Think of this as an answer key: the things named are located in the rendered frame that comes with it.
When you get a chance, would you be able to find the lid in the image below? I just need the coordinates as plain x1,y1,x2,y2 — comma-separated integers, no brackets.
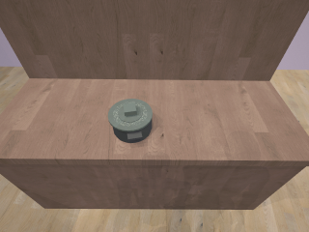
107,99,153,132

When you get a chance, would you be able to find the table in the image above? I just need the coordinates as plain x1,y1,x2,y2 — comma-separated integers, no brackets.
0,0,309,210

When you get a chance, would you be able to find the knob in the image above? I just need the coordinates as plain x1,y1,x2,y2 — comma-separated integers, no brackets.
123,102,137,116

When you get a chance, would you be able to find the pot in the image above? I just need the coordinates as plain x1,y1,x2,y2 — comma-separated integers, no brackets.
113,119,153,143

